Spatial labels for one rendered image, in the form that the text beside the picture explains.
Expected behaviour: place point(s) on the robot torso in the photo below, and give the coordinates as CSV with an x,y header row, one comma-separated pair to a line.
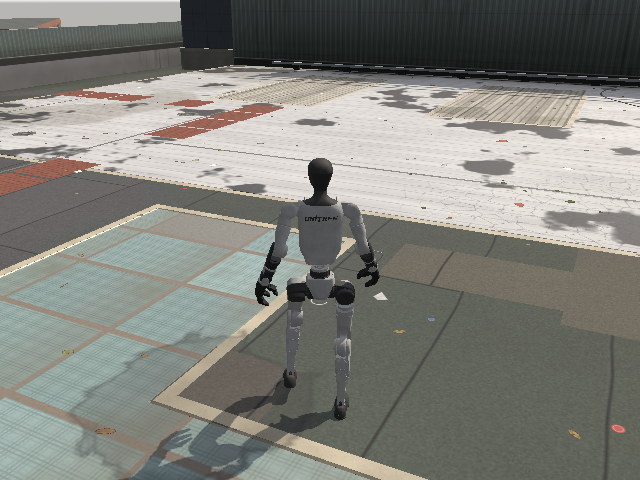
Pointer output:
x,y
320,237

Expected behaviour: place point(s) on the left robot forearm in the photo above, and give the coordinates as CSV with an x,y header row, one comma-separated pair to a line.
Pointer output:
x,y
269,268

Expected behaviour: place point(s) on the left robot hand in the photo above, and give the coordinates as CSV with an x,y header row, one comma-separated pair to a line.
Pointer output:
x,y
260,291

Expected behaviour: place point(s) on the right robot forearm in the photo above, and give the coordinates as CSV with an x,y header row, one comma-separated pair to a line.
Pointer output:
x,y
369,260

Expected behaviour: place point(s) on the right robot hand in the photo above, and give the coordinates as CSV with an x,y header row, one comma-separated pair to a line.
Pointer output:
x,y
375,276

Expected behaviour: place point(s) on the robot left upper arm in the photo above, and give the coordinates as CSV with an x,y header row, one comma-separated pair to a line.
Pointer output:
x,y
287,212

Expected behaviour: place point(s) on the left robot foot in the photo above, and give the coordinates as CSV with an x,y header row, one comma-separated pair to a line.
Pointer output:
x,y
289,380

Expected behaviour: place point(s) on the robot right upper arm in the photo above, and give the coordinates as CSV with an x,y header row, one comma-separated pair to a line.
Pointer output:
x,y
357,226

